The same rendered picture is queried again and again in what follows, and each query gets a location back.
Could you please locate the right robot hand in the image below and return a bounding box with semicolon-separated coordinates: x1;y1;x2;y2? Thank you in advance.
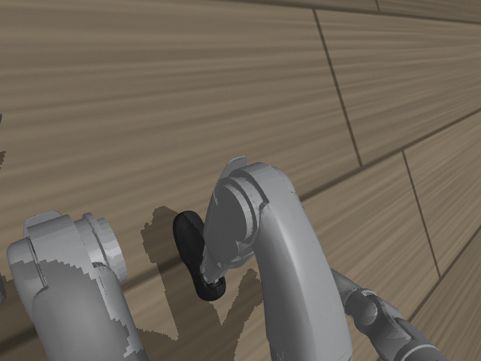
330;268;361;313

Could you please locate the right robot arm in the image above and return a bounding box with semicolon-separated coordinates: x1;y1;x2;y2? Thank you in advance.
345;288;449;361

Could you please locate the right robot foot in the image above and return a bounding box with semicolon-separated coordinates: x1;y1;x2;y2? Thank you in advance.
173;211;226;302

